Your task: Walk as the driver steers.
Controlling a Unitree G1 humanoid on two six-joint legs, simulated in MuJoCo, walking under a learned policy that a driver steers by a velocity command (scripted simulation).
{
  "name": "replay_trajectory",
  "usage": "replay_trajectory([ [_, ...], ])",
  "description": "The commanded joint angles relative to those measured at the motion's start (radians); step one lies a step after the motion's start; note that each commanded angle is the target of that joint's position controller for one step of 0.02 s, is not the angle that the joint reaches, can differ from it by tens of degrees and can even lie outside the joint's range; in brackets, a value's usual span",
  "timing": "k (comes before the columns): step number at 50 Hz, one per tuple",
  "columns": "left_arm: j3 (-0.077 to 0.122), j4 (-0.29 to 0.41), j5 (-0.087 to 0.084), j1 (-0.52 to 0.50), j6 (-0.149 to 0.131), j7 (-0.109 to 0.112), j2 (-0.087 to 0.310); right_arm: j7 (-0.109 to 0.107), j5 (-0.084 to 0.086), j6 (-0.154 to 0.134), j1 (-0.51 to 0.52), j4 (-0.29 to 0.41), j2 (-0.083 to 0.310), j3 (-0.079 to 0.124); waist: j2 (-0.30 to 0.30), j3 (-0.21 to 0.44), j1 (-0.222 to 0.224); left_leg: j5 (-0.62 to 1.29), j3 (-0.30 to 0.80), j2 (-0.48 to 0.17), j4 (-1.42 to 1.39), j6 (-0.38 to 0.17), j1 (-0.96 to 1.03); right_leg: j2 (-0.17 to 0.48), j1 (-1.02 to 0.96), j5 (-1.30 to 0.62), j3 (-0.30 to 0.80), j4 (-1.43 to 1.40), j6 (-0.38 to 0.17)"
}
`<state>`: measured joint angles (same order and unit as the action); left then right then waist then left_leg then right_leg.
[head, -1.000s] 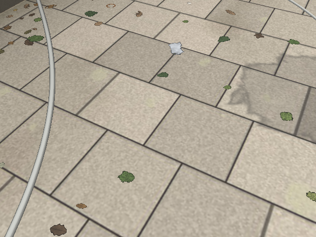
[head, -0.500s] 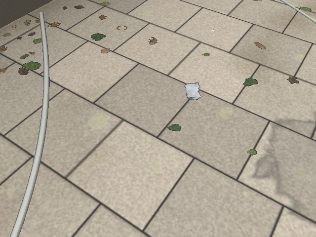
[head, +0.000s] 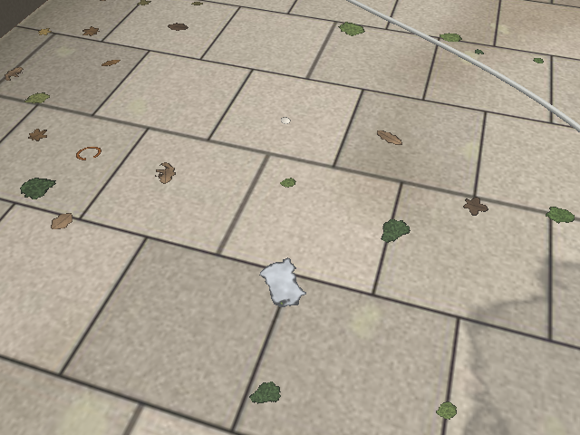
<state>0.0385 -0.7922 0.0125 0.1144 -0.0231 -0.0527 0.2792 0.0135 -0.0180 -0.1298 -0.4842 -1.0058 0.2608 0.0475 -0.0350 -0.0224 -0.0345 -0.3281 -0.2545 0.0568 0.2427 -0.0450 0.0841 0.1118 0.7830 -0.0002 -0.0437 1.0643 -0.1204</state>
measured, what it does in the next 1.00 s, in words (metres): walks ahead, turning right: right foot, then left foot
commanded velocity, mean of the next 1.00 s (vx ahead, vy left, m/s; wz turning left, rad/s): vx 0.39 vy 0.00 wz -0.75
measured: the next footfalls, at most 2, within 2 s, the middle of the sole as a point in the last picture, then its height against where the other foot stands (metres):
right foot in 0.16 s outside the picture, level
left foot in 0.56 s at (309, 360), level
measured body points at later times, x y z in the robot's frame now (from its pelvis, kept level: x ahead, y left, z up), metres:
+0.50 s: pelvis +0.40 -0.03 +0.00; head +0.45 -0.06 +0.44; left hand +0.53 +0.25 -0.12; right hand +0.54 -0.34 -0.07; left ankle +0.64 +0.03 -0.69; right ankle +0.32 -0.03 -0.73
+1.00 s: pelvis +0.48 -0.04 +0.00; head +0.47 -0.06 +0.45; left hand +0.77 +0.01 -0.09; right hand +0.34 -0.29 -0.13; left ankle +0.64 +0.00 -0.71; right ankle +0.43 -0.11 -0.73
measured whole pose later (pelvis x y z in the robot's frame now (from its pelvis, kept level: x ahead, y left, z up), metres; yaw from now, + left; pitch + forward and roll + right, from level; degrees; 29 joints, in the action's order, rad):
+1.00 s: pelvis +0.48 -0.04 +0.00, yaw -46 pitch +0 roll +2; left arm -0.01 -0.66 0.04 0.19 0.06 -0.02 0.24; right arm -0.01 -0.02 0.06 -0.30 -0.73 0.30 0.04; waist 0.03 -0.01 -0.04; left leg -0.36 -0.04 -0.02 0.74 0.02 -0.46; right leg -0.04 0.28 0.28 0.05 0.56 -0.06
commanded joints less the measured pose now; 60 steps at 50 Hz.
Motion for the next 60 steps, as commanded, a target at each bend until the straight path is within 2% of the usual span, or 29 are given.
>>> replay_trajectory([
  [1,-0.023,0.087,0.001,-0.1,-0.009,-0.019,-0.014,-0.013,0.006,-0.026,0.083,0.071,0.071,-0.003,0.065,-0.145,0.052,0.723,-0.032,-0.21,-0.145,0.041,-0.199,-0.037,-0.126,-0.124,-0.102,-0.216,-0.025],
  [4,-0.015,0.076,0.005,-0.071,-0.015,-0.025,0.032,-0.051,0.008,-0.007,0.048,0.08,0.147,0.007,0.111,-0.073,0.089,1.255,-0.067,-0.245,0.008,0.062,-0.048,-0.149,-0.274,-0.114,-0.193,-0.336,-0.063],
  [5,-0.006,0.058,0.004,0.002,-0.013,-0.021,0.058,-0.064,0.005,0.007,0.067,0.093,0.183,0.017,0.141,-0.026,0.137,1.384,-0.061,-0.27,0.113,0.064,-0.018,-0.179,-0.357,-0.06,-0.193,-0.348,-0.077],
  [7,0.038,-0.04,0.002,0.357,-0.008,-0.001,0.142,-0.071,-0.01,0.044,0.168,0.134,0.232,0.037,0.164,0.138,0.312,1.441,-0.018,-0.309,0.551,0.037,-0.094,-0.215,-0.707,0.072,-0.134,-0.341,-0.129],
  [8,0.07,-0.09,-0.006,0.514,-0.007,0.021,0.181,-0.058,-0.018,0.059,0.215,0.149,0.234,0.045,0.1,0.182,0.375,1.096,-0.009,-0.256,0.925,0.02,-0.232,-0.196,-0.897,0.155,-0.04,-0.421,-0.172],
  [9,0.085,-0.097,-0.023,0.405,-0.001,0.043,0.216,-0.031,-0.021,0.048,0.263,0.19,0.098,0.018,-0.171,0.042,0.255,-0.012,0.026,-0.046,1.292,0.04,-0.548,-0.093,-0.92,-0.017,0.166,-0.469,-0.196],
  [10,0.103,-0.051,0.021,0.34,0.005,0.039,0.324,-0.03,0.006,0.027,0.146,0.302,0.059,-0.001,-0.227,0.198,0.109,-0.217,0.219,0.011,1.534,0.088,-0.882,0.096,-1.177,-0.225,0.652,-0.543,-0.41],
  [11,0.11,-0.014,0.023,0.318,0.004,0.048,0.301,-0.032,0.003,0.0,0.192,0.326,0.08,-0.016,-0.061,0.249,0.138,-0.165,0.338,-0.029,1.489,0.075,-0.98,0.176,-1.185,-0.055,0.839,-0.732,-0.43],
  [12,0.094,-0.017,0.016,0.282,0.0,0.058,0.226,-0.033,0.001,-0.01,0.229,0.315,0.113,-0.014,0.108,0.092,0.097,-0.105,0.348,-0.074,1.364,0.072,-0.956,0.153,-0.999,-0.094,0.761,-0.781,-0.37],
  [13,0.08,-0.024,0.007,0.235,-0.005,0.06,0.184,-0.033,-0.01,-0.005,0.251,0.318,0.107,-0.012,0.165,0.008,0.033,-0.09,0.343,-0.104,1.262,0.082,-0.884,0.109,-0.824,-0.224,0.655,-0.778,-0.322],
  [15,0.065,0.0,-0.016,0.186,-0.024,0.061,0.157,-0.034,-0.041,0.05,0.243,0.319,0.11,-0.013,0.199,-0.028,-0.023,-0.086,0.326,-0.154,1.112,0.119,-0.723,0.042,-0.59,-0.524,0.477,-0.767,-0.264],
  [19,0.079,0.007,-0.013,0.215,-0.031,0.055,0.197,-0.03,-0.022,0.089,0.344,0.391,0.069,-0.031,0.107,0.05,0.002,0.104,0.25,-0.106,0.745,0.121,-0.567,-0.143,-0.485,-0.791,0.301,-0.677,-0.138],
  [24,0.091,0.017,-0.014,0.277,0.022,0.063,0.178,-0.037,-0.003,0.089,0.467,0.443,0.074,-0.051,-0.014,0.094,0.097,0.319,0.245,0.013,0.397,0.082,-0.461,-0.227,-0.551,-0.558,0.354,-0.54,0.019],
  [27,0.096,0.071,-0.006,0.174,0.018,0.069,0.194,-0.058,-0.01,0.06,0.277,0.387,0.145,-0.031,-0.037,0.123,-0.01,0.434,0.307,0.018,0.165,0.051,-0.241,-0.243,-0.538,-0.408,0.425,-0.289,0.083],
  [28,0.081,0.104,-0.018,0.173,0.006,0.064,0.142,-0.067,-0.014,0.045,0.145,0.362,0.191,-0.019,0.034,0.209,-0.055,0.691,0.445,-0.18,0.163,-0.004,-0.013,-0.273,-0.431,-0.045,0.36,-0.041,0.111],
  [29,0.062,0.125,-0.028,0.295,0.009,0.08,0.05,-0.063,-0.017,0.054,0.119,0.389,0.235,-0.015,0.21,0.335,0.007,1.27,0.719,-0.539,0.293,-0.115,0.171,-0.392,-0.264,0.811,0.188,0.248,0.111],
  [30,0.066,0.123,-0.004,0.402,0.016,0.078,0.121,-0.061,-0.005,0.068,0.161,0.397,0.222,0.003,0.269,0.482,0.063,1.149,0.919,-0.629,0.26,-0.237,0.16,-0.289,-0.223,0.704,0.175,0.37,0.117],
  [32,0.076,0.118,0.034,0.236,0.051,0.056,0.176,-0.073,0.001,0.095,0.31,0.437,0.082,-0.029,0.104,0.259,0.048,0.627,0.688,-0.437,0.161,-0.207,-0.102,-0.206,-0.201,0.504,0.129,0.346,0.137],
  [34,0.066,0.141,0.023,0.193,0.08,0.032,0.141,-0.074,-0.014,0.106,0.323,0.417,0.099,-0.027,0.137,0.148,0.057,0.572,0.531,-0.344,0.099,-0.179,-0.267,-0.187,-0.243,0.475,0.126,0.296,0.158],
  [38,0.032,0.161,0.007,0.197,0.097,0.025,0.078,-0.043,-0.024,0.097,0.289,0.371,0.142,-0.003,0.166,0.155,0.085,0.63,0.388,-0.306,0.086,-0.171,-0.372,-0.19,-0.372,0.461,0.092,0.059,0.136],
  [44,0.005,0.168,0.009,0.176,0.092,0.019,0.08,-0.022,-0.007,0.147,0.283,0.357,0.184,0.02,0.218,0.121,0.084,0.147,0.332,-0.28,0.071,-0.112,-0.503,-0.185,-0.647,0.361,0.009,-0.458,0.069],
  [45,0.005,0.154,0.015,0.194,0.086,0.018,0.088,-0.02,-0.005,0.157,0.246,0.347,0.174,0.021,0.178,0.091,0.082,0.065,0.314,-0.262,0.102,-0.065,-0.577,-0.192,-0.722,0.336,0.023,-0.561,0.049],
  [46,0.005,0.161,0.025,0.186,0.077,0.02,0.119,-0.013,-0.009,0.164,0.191,0.34,0.127,0.015,-0.014,0.056,0.072,-0.071,0.232,-0.191,0.259,0.007,-0.649,-0.055,-0.738,0.402,0.241,-0.757,0.022],
  [47,0.028,0.215,0.025,0.115,0.078,0.028,0.241,-0.017,-0.002,0.165,0.195,0.402,0.05,-0.008,-0.294,0.035,0.05,-0.261,0.131,-0.041,0.437,0.079,-0.76,0.254,-0.625,0.441,0.625,-0.897,-0.078],
  [48,0.029,0.2,0.04,0.122,0.072,0.043,0.21,-0.028,-0.009,0.179,0.268,0.385,0.142,0.017,-0.137,-0.012,0.094,-0.191,0.277,-0.096,0.586,0.075,-0.624,0.229,-0.425,0.39,0.547,-0.885,-0.127],
  [50,-0.001,0.19,0.033,-0.015,0.054,0.052,0.118,-0.016,0.013,0.185,0.199,0.343,0.114,0.017,-0.114,-0.041,-0.018,-0.05,0.277,-0.082,0.644,0.063,-0.518,0.084,-0.361,0.274,0.349,-0.862,-0.072],
  [53,-0.016,0.183,0.015,-0.007,0.03,0.062,0.062,-0.013,0.001,0.178,0.134,0.289,0.11,0.02,-0.087,0.038,-0.016,-0.036,0.242,-0.068,0.644,0.061,-0.467,0.028,-0.499,-0.056,0.248,-0.781,-0.062],
  [57,-0.009,0.133,0.011,0.086,0.026,0.066,0.071,-0.021,0.013,0.178,0.202,0.304,0.056,-0.002,-0.103,0.057,0.043,-0.103,0.244,-0.057,0.4,0.052,-0.416,0.057,-0.619,-0.103,0.288,-0.705,-0.082],
  [60,-0.01,0.112,-0.001,0.086,0.028,0.078,0.064,-0.039,0.01,0.162,0.148,0.275,0.054,-0.008,-0.062,0.076,0.01,0.151,0.268,-0.071,0.098,0.034,-0.21,0.031,-0.557,-0.056,0.305,-0.654,-0.025],
])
